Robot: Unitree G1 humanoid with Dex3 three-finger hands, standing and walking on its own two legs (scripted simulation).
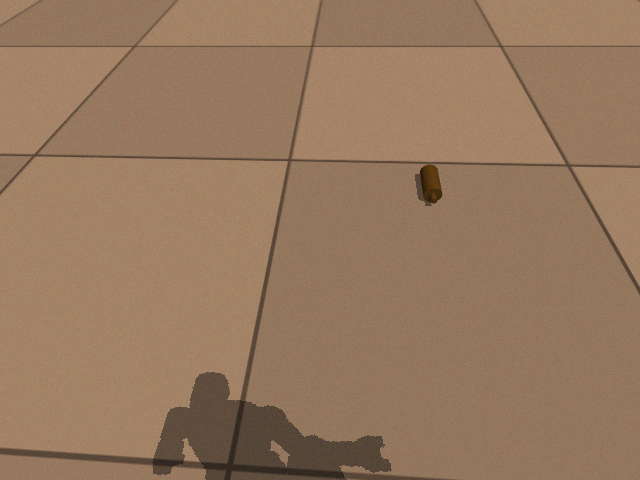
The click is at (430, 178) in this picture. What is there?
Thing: lying bottle
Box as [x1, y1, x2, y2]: [420, 164, 441, 203]
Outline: 430,164 425,165 421,168 420,176 423,196 426,200 433,203 440,198 441,190 437,169 435,166
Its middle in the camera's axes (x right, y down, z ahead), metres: +0.51 -0.24 +1.81
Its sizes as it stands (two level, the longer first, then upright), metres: 0.212 0.084 0.084
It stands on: the floor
